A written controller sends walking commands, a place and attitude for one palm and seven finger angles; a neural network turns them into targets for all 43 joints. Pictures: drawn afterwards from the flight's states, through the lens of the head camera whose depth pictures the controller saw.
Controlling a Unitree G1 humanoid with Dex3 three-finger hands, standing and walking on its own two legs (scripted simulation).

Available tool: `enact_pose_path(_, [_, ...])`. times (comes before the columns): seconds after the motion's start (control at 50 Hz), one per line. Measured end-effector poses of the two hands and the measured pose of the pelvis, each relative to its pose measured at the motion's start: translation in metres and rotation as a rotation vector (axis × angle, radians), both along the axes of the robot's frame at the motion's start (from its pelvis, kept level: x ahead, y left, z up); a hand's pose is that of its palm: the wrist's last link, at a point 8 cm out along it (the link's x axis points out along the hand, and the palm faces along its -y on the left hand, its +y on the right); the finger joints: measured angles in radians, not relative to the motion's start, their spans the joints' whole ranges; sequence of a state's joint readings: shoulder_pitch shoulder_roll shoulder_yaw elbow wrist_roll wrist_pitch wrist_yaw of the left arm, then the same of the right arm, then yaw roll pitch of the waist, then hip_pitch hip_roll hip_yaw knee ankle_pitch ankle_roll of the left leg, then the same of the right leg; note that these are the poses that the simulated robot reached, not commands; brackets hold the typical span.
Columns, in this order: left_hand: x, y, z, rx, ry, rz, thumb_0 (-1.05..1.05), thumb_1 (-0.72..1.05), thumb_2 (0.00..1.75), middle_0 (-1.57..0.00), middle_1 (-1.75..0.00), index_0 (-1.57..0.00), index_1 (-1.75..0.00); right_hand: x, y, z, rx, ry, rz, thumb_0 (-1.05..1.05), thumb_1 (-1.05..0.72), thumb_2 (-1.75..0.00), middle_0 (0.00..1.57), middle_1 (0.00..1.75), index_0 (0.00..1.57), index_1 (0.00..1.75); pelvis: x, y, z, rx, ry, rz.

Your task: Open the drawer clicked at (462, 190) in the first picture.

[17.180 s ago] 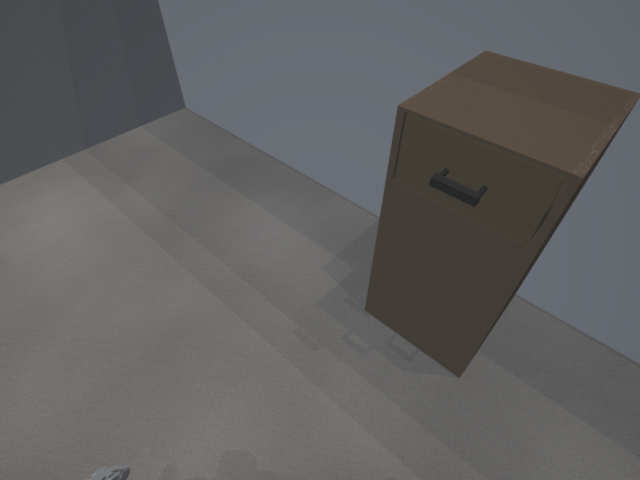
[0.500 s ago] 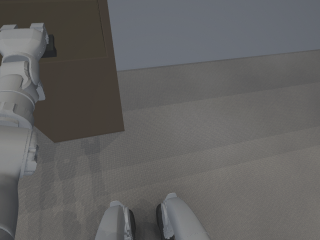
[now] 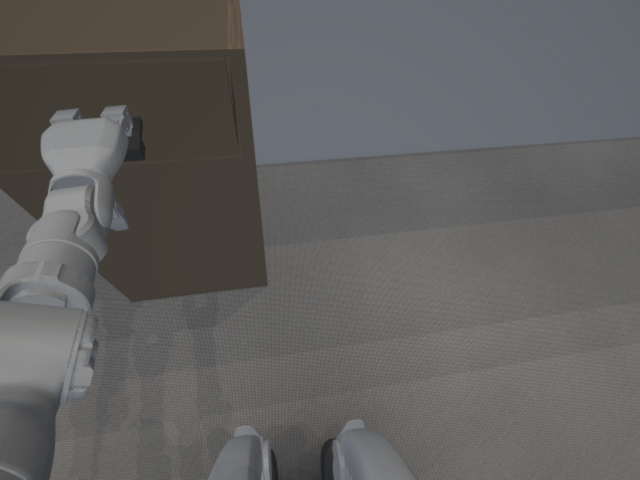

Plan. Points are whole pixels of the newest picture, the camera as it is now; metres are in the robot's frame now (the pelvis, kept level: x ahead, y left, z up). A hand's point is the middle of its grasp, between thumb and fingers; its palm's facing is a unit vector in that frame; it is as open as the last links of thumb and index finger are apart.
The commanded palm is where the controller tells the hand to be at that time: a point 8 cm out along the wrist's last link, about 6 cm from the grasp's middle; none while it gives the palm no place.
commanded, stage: close the thumb around the handle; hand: left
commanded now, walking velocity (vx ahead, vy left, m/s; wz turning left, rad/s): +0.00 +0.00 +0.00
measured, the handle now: (99, 138) +0.56 +0.25 +0.02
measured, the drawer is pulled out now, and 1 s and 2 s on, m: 0.00 0.01 0.08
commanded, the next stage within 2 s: pull the drawer open in 0.48 s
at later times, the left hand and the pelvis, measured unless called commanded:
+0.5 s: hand (105, 177) +0.51 +0.24 +0.00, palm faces -0.06 -0.04 -1.00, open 5.6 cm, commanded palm +0.51 +0.23 +0.05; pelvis +0.02 +0.00 +0.01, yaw -1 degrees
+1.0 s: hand (104, 182) +0.50 +0.24 +0.00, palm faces -0.05 -0.06 -1.00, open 5.4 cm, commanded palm +0.47 +0.23 +0.05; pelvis +0.04 +0.02 +0.02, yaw -3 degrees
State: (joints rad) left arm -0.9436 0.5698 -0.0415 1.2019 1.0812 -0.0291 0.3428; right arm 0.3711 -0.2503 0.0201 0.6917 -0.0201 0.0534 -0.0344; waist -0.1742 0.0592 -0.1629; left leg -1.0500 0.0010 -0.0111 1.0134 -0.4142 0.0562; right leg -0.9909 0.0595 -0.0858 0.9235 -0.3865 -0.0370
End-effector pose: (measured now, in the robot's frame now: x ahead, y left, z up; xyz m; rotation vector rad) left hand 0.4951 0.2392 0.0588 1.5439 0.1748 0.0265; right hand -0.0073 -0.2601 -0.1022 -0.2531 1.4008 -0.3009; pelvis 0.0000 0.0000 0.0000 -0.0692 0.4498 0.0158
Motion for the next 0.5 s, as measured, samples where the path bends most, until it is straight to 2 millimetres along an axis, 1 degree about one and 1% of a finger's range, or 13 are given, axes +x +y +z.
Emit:
enact_pose_path(0.08, [0.000,0.001,0.001,-0.006,0.015,-0.012,0.00,-0.10,0.47,-0.35,-1.25,-0.38,-1.24,0.011,-0.009,0.004,-0.015,-0.010,0.005,0.00,-0.90,-0.90,0.20,0.30,0.21,0.30,0.006,-0.003,0.003,0.005,-0.008,-0.004])
enact_pose_path(0.18, [0.000,0.004,0.000,-0.016,0.003,-0.033,0.00,0.15,0.58,-0.36,-1.27,-0.38,-1.26,0.017,-0.017,0.004,-0.026,0.001,0.004,0.00,-0.90,-0.90,0.20,0.30,0.20,0.30,0.011,-0.005,0.003,0.009,-0.004,-0.009])
enact_pose_path(0.26, [-0.001,0.005,-0.004,-0.019,-0.012,-0.035,0.00,0.37,0.68,-0.38,-1.29,-0.38,-1.29,0.019,-0.018,0.002,-0.019,0.021,-0.002,0.00,-0.90,-0.90,0.20,0.30,0.20,0.30,0.015,-0.005,0.002,0.011,0.004,-0.014])
enact_pose_path(0.36, [0.000,0.005,-0.005,-0.014,-0.035,-0.032,0.00,0.62,0.79,-0.39,-1.32,-0.40,-1.32,0.019,-0.015,-0.001,-0.001,0.041,-0.010,0.00,-0.90,-0.90,0.20,0.30,0.20,0.30,0.019,-0.004,0.002,0.011,0.006,-0.018])
enact_pose_path(0.42, [0.000,0.005,-0.005,-0.016,-0.038,-0.031,0.00,0.72,0.83,-0.40,-1.33,-0.40,-1.32,0.020,-0.011,-0.001,0.008,0.045,-0.017,0.00,-0.90,-0.90,0.20,0.30,0.20,0.30,0.021,-0.003,0.003,0.012,0.003,-0.021])
enact_pose_path(0.5, [0.000,0.005,-0.005,-0.010,-0.033,-0.028,0.00,0.73,0.82,-0.39,-1.34,-0.39,-1.33,0.021,-0.007,-0.001,0.018,0.044,-0.025,0.00,-0.90,-0.90,0.20,0.30,0.20,0.30,0.023,-0.001,0.006,0.011,-0.002,-0.022])
